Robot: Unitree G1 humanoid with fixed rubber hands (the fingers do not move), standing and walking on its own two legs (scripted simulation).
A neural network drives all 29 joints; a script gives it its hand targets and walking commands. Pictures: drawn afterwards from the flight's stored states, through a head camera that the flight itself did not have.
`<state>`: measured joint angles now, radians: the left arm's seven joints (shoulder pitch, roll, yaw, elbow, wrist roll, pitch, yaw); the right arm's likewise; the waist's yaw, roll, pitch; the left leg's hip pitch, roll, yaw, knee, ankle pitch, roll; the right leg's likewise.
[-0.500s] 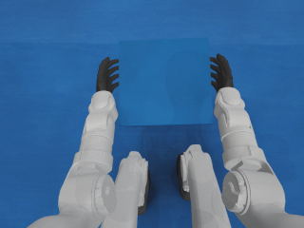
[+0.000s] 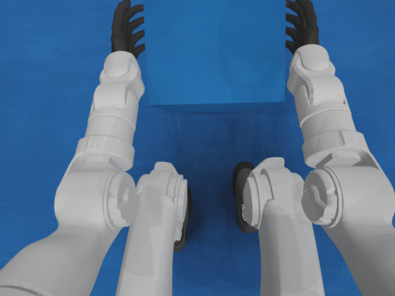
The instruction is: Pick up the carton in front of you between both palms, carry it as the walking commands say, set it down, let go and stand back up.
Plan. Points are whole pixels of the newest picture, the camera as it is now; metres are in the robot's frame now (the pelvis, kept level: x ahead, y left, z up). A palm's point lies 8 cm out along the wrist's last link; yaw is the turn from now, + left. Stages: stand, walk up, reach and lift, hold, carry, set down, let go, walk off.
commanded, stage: set down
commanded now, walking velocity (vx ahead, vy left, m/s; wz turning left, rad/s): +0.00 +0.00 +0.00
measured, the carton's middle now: (212, 58) +0.52 -0.03 -0.21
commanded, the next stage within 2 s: none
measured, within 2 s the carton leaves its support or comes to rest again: rests again in 0.92 s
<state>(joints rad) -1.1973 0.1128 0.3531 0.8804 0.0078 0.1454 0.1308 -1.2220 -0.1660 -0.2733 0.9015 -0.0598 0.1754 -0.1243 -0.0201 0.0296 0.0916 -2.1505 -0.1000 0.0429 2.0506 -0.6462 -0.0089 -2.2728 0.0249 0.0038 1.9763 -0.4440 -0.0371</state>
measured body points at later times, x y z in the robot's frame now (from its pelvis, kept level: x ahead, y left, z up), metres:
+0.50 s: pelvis +0.00 +0.01 -0.05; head +0.34 -0.01 +0.24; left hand +0.53 +0.12 -0.21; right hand +0.53 -0.19 -0.20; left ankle +0.09 +0.11 -0.38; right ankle +0.13 -0.10 -0.38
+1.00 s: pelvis -0.01 +0.01 -0.06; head +0.34 -0.01 +0.22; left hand +0.54 +0.11 -0.22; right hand +0.53 -0.20 -0.22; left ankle +0.09 +0.11 -0.38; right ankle +0.13 -0.10 -0.38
